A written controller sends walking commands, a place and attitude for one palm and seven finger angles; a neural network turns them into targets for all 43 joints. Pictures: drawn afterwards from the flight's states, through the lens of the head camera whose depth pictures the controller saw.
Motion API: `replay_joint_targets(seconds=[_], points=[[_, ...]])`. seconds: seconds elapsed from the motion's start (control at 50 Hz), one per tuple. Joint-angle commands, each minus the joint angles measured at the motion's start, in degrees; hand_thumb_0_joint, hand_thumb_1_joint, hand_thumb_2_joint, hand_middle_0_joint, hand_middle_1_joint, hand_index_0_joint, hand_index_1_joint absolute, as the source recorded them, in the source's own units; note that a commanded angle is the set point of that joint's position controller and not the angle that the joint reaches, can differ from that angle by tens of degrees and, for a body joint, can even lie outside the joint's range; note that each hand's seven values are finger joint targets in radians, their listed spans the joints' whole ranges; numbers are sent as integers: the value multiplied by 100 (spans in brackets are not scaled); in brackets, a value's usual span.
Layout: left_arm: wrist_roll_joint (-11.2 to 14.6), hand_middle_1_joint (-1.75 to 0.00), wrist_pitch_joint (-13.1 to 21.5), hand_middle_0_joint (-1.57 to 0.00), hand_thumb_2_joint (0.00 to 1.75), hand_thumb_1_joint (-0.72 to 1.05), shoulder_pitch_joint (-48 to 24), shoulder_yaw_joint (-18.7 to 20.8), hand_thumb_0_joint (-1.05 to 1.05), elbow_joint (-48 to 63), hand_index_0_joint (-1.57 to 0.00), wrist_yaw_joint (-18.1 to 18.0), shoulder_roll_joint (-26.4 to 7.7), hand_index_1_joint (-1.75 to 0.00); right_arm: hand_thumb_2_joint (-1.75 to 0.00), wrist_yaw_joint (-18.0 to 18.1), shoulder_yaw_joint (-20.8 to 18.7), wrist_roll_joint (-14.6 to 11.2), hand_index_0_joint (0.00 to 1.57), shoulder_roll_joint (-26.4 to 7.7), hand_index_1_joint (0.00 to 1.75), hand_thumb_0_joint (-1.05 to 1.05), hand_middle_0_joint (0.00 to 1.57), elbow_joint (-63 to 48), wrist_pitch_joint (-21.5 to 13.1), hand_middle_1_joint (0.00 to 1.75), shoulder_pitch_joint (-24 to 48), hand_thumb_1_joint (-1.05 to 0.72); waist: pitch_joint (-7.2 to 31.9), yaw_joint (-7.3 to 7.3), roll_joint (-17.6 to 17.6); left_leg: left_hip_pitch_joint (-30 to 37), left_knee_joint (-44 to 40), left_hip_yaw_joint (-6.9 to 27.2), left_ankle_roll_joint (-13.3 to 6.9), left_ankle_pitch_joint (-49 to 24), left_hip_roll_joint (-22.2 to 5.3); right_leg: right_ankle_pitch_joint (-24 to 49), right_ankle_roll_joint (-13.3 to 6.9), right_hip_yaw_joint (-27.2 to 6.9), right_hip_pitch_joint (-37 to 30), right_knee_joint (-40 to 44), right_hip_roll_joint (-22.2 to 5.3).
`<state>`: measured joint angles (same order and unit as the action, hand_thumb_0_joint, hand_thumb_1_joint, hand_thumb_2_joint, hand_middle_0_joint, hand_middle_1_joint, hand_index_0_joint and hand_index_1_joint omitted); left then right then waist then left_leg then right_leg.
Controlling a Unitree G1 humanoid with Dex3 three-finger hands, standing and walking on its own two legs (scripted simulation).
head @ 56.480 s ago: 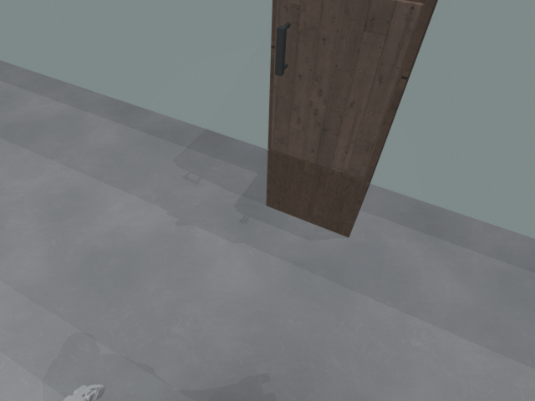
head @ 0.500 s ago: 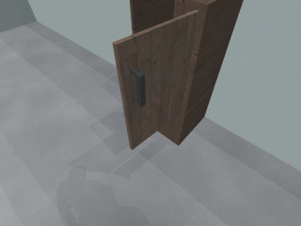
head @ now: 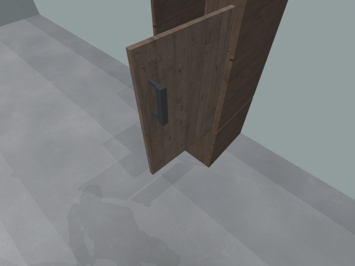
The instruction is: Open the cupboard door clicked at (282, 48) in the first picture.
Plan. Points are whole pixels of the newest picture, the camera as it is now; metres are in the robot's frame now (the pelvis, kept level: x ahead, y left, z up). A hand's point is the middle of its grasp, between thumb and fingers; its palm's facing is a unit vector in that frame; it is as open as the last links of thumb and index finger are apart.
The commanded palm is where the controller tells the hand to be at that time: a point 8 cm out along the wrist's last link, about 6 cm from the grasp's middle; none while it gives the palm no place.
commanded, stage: look to check the result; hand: left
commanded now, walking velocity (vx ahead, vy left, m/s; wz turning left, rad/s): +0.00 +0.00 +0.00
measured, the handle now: (157, 102) +0.53 +0.09 +0.05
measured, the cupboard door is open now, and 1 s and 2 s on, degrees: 84 84 84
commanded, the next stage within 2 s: stand and wait in 0.24 s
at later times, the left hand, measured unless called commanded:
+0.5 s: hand out of the picture +0.01 +0.16 -0.17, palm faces +0.04 -0.98 -0.19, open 7.4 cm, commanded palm none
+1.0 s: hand out of the picture +0.00 +0.16 -0.17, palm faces +0.04 -0.98 -0.21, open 7.4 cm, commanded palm none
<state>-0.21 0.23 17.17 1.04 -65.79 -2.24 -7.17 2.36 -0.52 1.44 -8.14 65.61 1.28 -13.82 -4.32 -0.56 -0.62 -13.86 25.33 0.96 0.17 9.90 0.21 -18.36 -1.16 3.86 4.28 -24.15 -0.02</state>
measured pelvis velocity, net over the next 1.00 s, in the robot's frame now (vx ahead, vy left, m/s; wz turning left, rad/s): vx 0.02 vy -0.01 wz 0.00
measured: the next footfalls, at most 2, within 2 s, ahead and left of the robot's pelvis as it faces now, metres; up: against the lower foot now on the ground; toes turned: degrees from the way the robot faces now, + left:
none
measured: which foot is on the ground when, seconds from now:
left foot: down 0.00-1.00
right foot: down 0.00-1.00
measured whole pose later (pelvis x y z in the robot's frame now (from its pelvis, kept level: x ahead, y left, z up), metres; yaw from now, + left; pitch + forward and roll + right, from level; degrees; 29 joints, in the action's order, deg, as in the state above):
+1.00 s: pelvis +0.02 -0.01 +0.00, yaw +0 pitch -2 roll +1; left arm -0.2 0.7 16.3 1.0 -65.3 -2.2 -8.4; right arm 2.4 -0.4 1.3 -8.9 65.9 0.8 -12.7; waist -4.2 -0.4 -0.1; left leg -11.7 24.0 0.9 0.9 10.8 -0.3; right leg -18.6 -1.8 3.7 1.7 -21.7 0.5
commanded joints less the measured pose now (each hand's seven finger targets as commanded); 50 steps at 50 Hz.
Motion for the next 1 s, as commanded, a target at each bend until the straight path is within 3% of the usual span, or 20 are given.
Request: replay_joint_targets(seconds=[0.0, 0.16, 0.4, 0.54, 0.72, 0.84, 0.98], points=[[0, -30, 58, -20, 90, 90, 504, 93, 0, 101, -20, -24, -581, -30, -90, 18, -52, -39, 20, -512, 30, 0, 20, -138, -98, 30, -317, -90, 101, 28, 87, 497, -221, 293, -210, -1126, -500, 1190, -120, -397, 509, 594, -615], [2, -30, 50, -20, 90, 90, 466, 75, 0, 85, -20, -22, -596, -30, -90, 21, -43, -30, 20, -529, 30, 0, 20, -121, -90, 30, -267, -90, -59, 15, 73, 458, -258, 284, -188, -1062, -494, 1199, -114, -402, 509, 650, -617], [3, -30, 69, -20, 90, 90, 423, 99, 0, 133, -20, -20, -661, -30, -90, 33, -43, -40, 20, -599, 30, 0, 20, -137, -125, 30, -234, -90, 125, 43, 58, 554, -253, 281, -199, -1282, -515, 1474, -112, -397, 332, 644, -615], [6, -30, 61, -20, 90, 90, 394, 96, 0, 135, -20, -21, -668, -30, -90, 31, -35, -32, 20, -573, 30, 0, 20, -104, -120, 30, -256, -90, -66, 36, 82, 484, -298, 282, -193, -1233, -511, 1427, -110, -386, 361, 686, -614], [9, -30, 71, -20, 90, 90, 398, 91, 0, 143, -20, -16, -702, -30, -90, 27, -56, -34, 20, -614, 30, 0, 20, -104, -121, 30, -228, -90, -42, 39, 86, 541, -313, 274, -184, -1113, -510, 1305, -126, -402, 387, 722, -622], [9, -30, 89, -20, 90, 90, 385, 109, 0, 160, -20, -17, -750, -30, -90, 34, -61, -37, 20, -665, 30, 0, 20, -110, -139, 30, -234, -90, 119, 33, 135, 595, -280, 270, -193, -1273, -514, 1598, -118, -407, 258, 665, -627], [6, -30, 84, -20, 90, 90, 390, 104, 0, 152, -20, -13, -775, -30, -90, 36, -66, -42, 20, -686, 30, 0, 20, -119, -135, 30, -164, -90, 10, 37, 77, 597, -298, 269, -194, -1247, -519, 1602, -116, -413, 316, 701, -639]])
